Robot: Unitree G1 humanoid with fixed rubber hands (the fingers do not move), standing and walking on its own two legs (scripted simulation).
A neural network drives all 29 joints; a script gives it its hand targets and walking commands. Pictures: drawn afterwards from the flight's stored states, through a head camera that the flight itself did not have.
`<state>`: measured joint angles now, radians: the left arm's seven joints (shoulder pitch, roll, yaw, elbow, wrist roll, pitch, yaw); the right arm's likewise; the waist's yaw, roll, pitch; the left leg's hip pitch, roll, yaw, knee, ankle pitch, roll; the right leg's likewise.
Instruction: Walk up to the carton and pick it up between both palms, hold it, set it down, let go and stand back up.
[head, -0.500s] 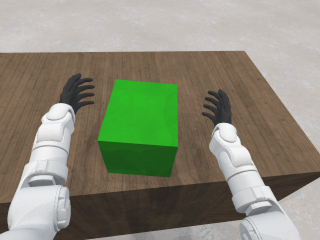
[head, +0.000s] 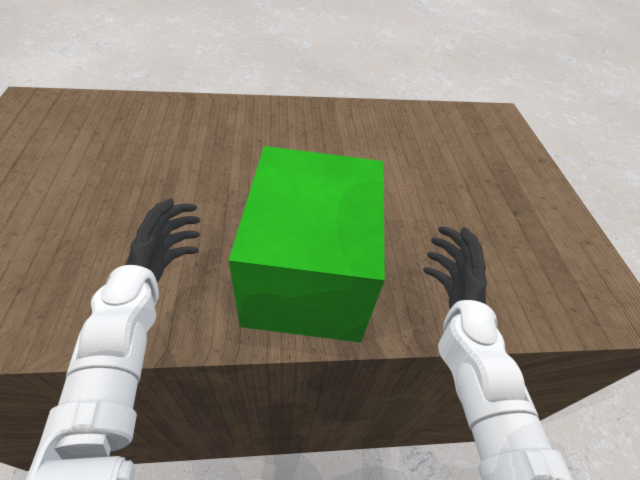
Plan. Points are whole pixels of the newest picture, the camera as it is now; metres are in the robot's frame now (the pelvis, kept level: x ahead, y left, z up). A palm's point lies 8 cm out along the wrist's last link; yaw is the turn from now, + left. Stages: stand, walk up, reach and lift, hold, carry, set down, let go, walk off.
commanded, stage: set down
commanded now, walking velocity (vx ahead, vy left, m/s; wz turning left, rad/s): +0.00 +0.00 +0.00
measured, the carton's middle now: (312, 243) +0.44 +0.03 -0.01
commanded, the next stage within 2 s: let go in 1.80 s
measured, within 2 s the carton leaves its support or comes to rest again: neither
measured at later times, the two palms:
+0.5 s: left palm (143, 335) +0.26 +0.23 +0.03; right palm (480, 357) +0.24 -0.17 +0.04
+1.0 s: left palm (121, 405) +0.19 +0.25 +0.00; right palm (477, 407) +0.19 -0.17 +0.01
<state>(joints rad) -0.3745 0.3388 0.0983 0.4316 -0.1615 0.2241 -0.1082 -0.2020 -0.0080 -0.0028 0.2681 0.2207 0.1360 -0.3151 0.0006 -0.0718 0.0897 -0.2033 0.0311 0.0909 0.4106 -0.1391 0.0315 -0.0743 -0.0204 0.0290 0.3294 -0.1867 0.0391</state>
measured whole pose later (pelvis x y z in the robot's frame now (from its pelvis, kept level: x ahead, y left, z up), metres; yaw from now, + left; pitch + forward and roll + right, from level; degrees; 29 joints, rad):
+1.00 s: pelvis +0.03 -0.01 +0.00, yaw +0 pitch -5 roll -1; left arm 0.36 0.39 0.02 0.10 -0.21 -0.10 -0.15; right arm 0.49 0.03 0.11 0.07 0.11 -0.21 -0.24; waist 0.08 -0.05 0.12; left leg -0.14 0.03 0.08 0.41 -0.19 0.01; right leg -0.01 -0.02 0.02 0.32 -0.24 0.03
